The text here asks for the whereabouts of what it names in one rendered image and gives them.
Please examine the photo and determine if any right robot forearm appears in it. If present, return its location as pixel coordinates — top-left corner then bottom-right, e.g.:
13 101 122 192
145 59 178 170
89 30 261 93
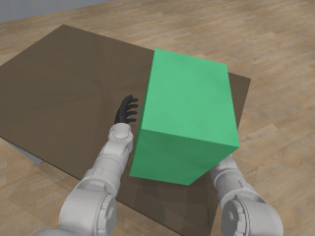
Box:
210 153 284 236

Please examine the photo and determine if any robot left upper arm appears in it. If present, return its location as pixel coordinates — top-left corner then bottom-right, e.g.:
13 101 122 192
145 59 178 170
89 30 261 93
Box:
32 188 116 236

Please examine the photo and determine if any robot right upper arm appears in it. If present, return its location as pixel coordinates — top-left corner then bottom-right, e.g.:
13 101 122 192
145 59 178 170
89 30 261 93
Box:
220 198 284 236

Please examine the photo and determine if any table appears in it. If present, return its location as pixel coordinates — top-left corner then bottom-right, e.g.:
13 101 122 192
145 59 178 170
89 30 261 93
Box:
0 24 251 236

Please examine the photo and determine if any robot left hand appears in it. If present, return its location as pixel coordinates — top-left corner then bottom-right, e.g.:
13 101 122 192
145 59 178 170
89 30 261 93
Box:
114 94 139 125

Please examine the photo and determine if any carton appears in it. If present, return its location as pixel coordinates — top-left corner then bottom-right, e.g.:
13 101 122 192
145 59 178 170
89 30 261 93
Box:
129 48 240 186

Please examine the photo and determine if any left robot forearm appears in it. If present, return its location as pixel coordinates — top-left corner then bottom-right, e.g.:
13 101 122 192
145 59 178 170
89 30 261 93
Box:
58 123 134 224

